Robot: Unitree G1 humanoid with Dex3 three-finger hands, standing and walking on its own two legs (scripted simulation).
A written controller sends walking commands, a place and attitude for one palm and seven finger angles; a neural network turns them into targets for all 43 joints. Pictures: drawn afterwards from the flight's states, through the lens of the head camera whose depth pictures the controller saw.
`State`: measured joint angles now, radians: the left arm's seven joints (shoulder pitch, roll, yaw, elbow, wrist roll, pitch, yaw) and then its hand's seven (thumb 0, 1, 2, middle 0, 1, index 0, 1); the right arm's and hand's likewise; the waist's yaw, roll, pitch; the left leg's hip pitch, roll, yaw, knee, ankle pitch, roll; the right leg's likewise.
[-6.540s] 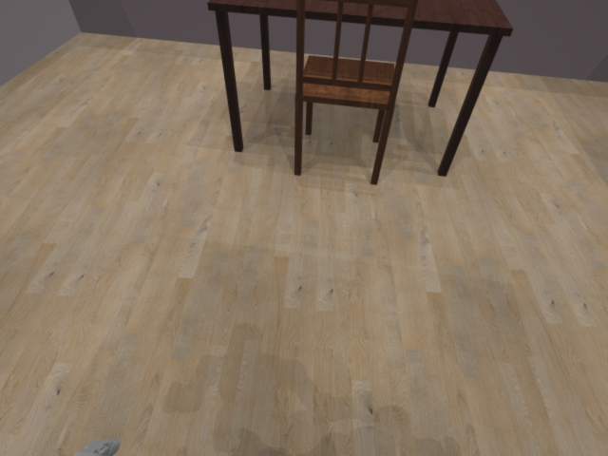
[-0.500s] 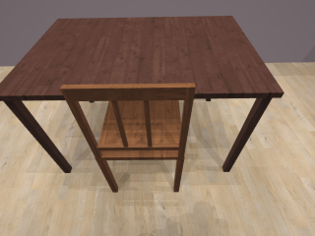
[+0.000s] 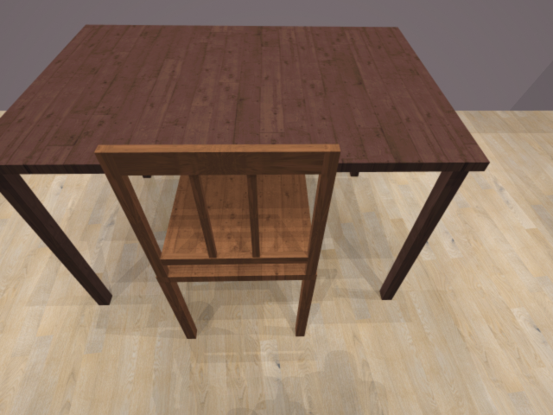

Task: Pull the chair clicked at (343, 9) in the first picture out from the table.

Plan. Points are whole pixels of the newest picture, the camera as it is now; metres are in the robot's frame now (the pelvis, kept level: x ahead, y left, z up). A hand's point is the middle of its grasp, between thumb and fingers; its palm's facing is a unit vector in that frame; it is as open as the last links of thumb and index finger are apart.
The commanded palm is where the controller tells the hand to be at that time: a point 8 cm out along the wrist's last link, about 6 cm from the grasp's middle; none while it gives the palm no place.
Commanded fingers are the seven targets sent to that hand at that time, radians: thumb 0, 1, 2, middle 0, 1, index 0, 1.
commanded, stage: look again from close up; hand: left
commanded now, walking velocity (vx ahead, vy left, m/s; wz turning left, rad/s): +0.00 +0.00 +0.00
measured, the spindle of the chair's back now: (204, 219) +0.52 +0.17 -0.09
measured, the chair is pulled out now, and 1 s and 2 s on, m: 0.00 0.00 0.00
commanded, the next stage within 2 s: none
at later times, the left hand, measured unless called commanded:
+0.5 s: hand out of the picture -0.02 +0.22 -0.18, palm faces +0.04 -0.98 -0.17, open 7.4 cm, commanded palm none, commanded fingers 0.00 0.90 0.90 -0.20 -0.30 -0.20 -0.30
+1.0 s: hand out of the picture -0.06 +0.20 -0.18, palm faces +0.04 -0.99 -0.14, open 7.4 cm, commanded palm none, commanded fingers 0.00 0.90 0.90 -0.20 -0.30 -0.20 -0.30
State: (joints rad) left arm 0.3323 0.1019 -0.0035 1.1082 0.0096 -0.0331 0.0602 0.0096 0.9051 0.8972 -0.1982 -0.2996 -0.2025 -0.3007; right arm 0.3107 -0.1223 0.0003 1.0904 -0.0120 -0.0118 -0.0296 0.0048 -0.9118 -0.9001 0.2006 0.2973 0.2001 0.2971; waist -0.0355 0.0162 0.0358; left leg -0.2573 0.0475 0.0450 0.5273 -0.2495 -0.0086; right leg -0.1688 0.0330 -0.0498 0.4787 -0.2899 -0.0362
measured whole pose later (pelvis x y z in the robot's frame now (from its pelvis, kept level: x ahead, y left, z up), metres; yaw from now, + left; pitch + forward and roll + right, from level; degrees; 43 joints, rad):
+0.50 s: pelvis -0.01 +0.05 +0.00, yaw +1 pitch -1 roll -1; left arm 0.34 0.17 -0.01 1.07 0.02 -0.01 0.04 0.01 0.91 0.90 -0.20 -0.30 -0.20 -0.30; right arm 0.27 -0.16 0.01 1.07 -0.01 -0.02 -0.01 0.00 -0.92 -0.90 0.20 0.30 0.20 0.30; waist 0.00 -0.03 0.01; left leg -0.24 -0.04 0.07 0.46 -0.19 0.07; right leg -0.17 -0.05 -0.03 0.45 -0.25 0.04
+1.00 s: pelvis -0.02 +0.05 +0.00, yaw +1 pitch -1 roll -1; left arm 0.38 0.13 -0.01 1.11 0.02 -0.01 0.05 0.01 0.91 0.90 -0.20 -0.30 -0.20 -0.30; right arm 0.29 -0.14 0.01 1.13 0.00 -0.01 -0.01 0.01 -0.92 -0.90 0.20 0.30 0.20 0.30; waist 0.00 -0.03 0.01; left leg -0.24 -0.04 0.07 0.43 -0.17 0.07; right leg -0.17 -0.05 -0.03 0.43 -0.23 0.04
